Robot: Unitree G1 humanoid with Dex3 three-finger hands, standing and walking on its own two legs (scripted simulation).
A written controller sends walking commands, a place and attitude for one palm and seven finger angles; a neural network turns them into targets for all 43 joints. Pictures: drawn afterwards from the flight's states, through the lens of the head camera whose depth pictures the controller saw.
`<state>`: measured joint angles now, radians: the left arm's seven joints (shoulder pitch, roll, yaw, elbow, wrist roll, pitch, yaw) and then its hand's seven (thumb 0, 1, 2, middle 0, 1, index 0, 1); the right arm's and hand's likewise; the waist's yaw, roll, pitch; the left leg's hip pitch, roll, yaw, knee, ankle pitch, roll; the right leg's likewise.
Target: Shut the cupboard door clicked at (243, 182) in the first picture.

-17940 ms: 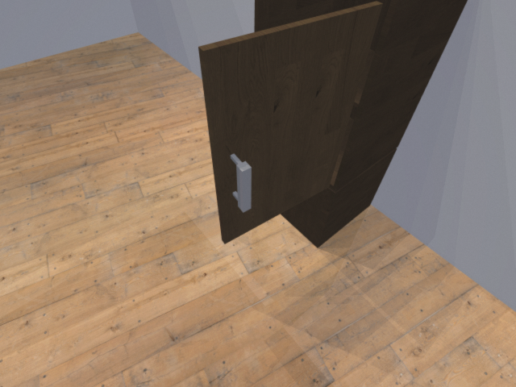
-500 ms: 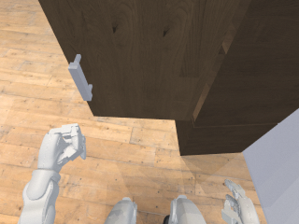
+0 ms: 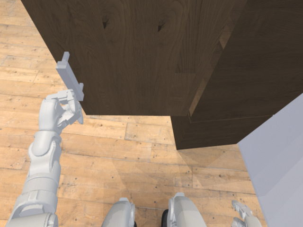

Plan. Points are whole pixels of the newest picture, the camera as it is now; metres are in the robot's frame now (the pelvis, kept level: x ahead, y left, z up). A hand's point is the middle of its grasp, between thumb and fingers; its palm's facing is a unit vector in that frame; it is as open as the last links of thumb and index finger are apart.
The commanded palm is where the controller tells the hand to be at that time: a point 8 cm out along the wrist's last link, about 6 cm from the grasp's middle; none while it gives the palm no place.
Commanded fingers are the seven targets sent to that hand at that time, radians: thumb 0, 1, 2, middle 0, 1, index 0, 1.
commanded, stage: bring the fist close to the handle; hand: left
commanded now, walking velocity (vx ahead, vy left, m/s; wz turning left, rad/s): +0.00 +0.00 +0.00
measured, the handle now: (73, 77) +0.51 +0.23 +0.03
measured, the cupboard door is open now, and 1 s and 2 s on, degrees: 84 81 69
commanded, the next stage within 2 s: push the door shut along its arc in 0.52 s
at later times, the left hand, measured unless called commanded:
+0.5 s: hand (82, 104) +0.42 +0.19 +0.04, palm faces +0.03 -1.00 -0.04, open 3.1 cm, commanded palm +0.39 +0.24 +0.04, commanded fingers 0.00 0.90 0.90 -1.30 -1.50 -1.30 -1.50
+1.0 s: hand (86, 91) +0.46 +0.19 +0.04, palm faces -0.07 -1.00 -0.05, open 3.1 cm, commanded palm +0.45 +0.23 +0.04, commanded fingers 0.00 0.90 0.90 -1.30 -1.50 -1.30 -1.50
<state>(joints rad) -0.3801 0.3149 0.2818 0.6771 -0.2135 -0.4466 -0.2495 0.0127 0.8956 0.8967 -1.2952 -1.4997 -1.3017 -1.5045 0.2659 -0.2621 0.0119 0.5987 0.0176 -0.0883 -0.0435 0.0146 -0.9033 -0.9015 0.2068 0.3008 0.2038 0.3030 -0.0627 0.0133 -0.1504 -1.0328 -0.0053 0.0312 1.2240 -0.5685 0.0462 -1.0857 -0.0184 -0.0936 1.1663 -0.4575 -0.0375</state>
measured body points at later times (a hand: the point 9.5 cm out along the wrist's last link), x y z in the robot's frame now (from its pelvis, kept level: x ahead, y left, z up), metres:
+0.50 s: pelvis +0.00 +0.01 +0.00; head +0.12 +0.01 +0.44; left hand +0.41 +0.25 +0.04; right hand +0.07 -0.26 -0.11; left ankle +0.01 +0.09 -0.63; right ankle +0.05 -0.10 -0.63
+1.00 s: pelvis -0.01 +0.00 -0.01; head +0.13 +0.01 +0.42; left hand +0.46 +0.24 +0.04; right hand +0.07 -0.27 -0.12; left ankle +0.01 +0.09 -0.63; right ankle +0.05 -0.10 -0.63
